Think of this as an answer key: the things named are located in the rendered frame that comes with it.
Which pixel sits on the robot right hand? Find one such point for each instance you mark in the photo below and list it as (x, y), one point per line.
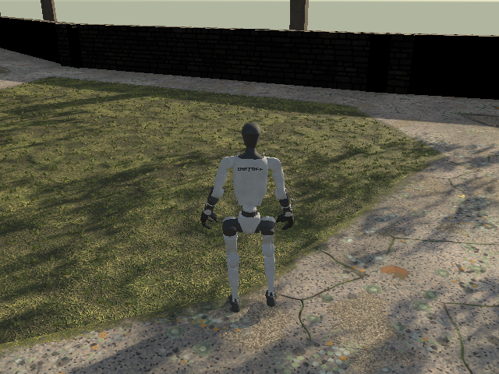
(282, 218)

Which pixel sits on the robot right shin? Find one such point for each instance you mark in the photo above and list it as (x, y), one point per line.
(269, 266)

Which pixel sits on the right robot forearm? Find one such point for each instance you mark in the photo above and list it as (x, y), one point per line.
(286, 205)

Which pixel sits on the robot left hand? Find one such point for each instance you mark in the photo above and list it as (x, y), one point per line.
(210, 218)

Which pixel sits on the left robot forearm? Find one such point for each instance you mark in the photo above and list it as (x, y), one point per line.
(210, 204)

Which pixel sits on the right robot upper arm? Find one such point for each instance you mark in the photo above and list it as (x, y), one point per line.
(275, 165)

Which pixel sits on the left robot upper arm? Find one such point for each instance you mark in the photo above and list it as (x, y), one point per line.
(220, 178)

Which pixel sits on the right robot foot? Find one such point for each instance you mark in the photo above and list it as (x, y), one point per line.
(271, 300)

